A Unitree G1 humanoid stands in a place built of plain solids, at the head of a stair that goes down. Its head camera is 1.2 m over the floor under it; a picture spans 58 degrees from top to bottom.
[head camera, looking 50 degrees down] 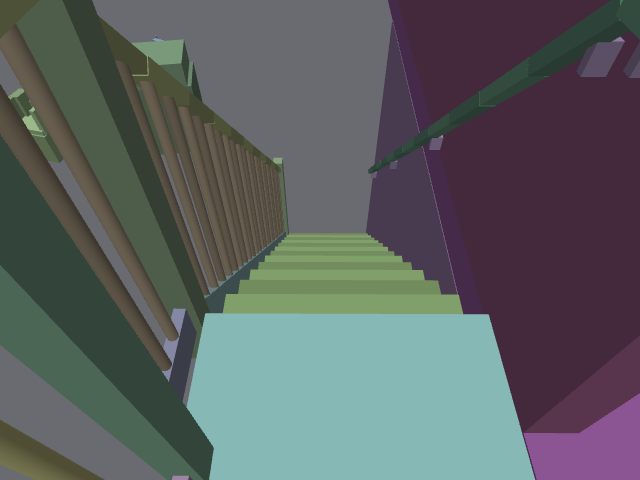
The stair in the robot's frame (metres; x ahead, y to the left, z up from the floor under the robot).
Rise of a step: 0.21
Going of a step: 0.21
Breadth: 0.90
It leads straight ahead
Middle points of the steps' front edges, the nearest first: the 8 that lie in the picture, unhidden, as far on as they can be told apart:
0.70 -0.09 0.00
0.91 -0.09 -0.21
1.12 -0.09 -0.42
1.33 -0.09 -0.63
1.54 -0.09 -0.84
1.75 -0.09 -1.05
1.96 -0.09 -1.26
2.17 -0.09 -1.47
